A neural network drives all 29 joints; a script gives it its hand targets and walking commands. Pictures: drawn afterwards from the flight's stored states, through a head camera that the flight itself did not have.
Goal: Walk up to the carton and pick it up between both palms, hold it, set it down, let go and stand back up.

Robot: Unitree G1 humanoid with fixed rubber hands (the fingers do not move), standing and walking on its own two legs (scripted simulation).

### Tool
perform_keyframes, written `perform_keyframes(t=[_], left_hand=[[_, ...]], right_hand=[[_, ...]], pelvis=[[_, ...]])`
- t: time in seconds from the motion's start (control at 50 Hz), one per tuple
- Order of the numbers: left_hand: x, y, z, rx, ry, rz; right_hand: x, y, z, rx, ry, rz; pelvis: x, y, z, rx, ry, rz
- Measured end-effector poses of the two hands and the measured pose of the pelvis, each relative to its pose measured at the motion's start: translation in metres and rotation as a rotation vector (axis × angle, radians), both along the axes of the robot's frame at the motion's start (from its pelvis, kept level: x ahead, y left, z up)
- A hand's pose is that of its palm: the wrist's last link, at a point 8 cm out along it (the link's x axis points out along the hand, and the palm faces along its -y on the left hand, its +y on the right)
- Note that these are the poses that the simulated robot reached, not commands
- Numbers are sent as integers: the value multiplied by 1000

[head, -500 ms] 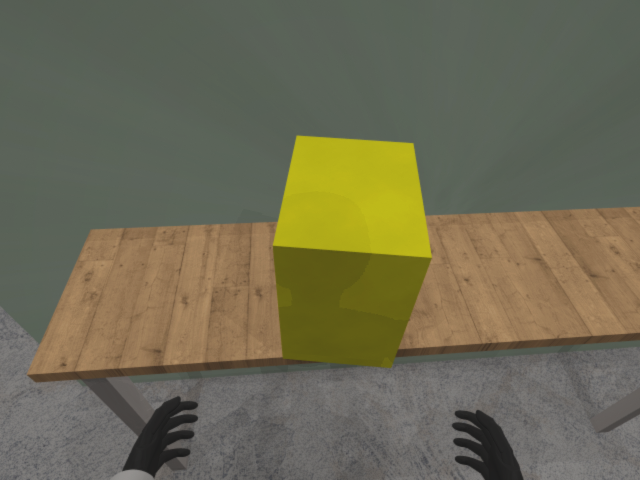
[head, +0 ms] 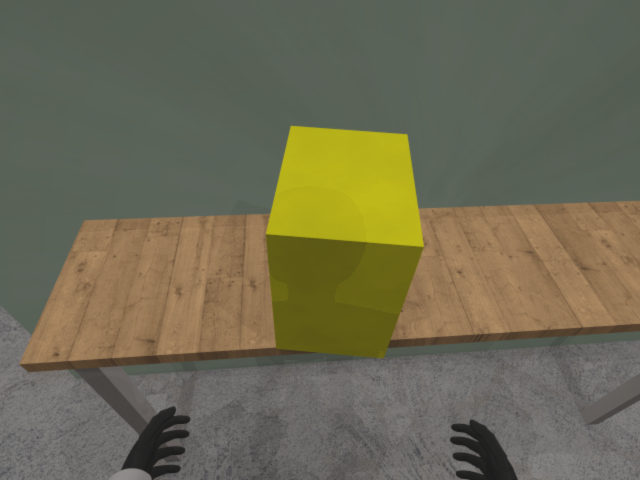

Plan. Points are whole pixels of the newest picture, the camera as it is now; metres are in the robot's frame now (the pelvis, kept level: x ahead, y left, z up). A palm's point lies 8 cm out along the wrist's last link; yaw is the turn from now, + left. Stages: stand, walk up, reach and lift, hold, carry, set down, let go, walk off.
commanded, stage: let go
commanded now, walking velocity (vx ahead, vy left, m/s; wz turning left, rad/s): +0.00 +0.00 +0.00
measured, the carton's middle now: (339, 246) +0.43 -0.01 +0.05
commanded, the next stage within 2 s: stand in 0.36 s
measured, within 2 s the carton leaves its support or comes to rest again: neither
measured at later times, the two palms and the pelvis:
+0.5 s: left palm out of the picture +0.14 +0.24 -0.09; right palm out of the picture +0.13 -0.22 -0.09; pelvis +0.00 +0.00 +0.00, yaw +2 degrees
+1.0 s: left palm out of the picture +0.00 +0.25 -0.14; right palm out of the picture +0.06 -0.22 -0.13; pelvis -0.01 +0.01 -0.01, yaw +5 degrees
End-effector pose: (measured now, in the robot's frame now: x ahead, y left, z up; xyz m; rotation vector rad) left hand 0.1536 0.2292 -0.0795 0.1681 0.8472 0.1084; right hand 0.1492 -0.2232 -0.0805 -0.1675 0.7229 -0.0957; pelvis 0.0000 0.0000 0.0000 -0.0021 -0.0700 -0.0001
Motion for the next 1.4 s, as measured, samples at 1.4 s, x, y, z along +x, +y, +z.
perform_keyframes(t=[1.4], left_hand=[[-225, -5, -70, -44, 466, 254]], right_hand=[[-152, -2, -61, -35, 556, 4]], pelvis=[[-33, -2, -7, -14, 57, 114]])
